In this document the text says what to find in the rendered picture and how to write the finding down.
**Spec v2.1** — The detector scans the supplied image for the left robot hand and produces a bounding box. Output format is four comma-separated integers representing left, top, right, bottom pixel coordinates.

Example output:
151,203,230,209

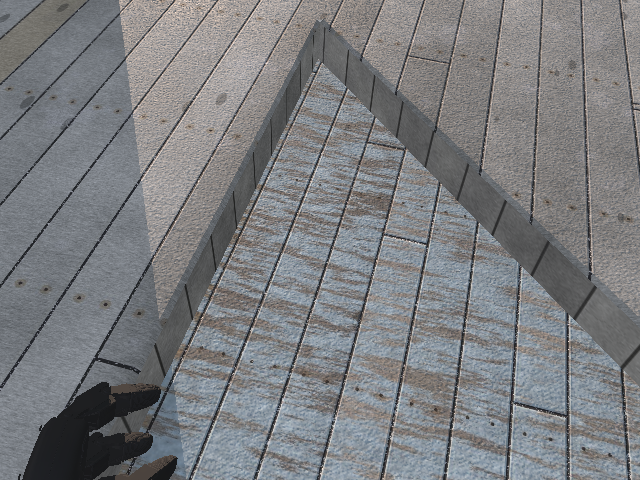
18,382,178,480

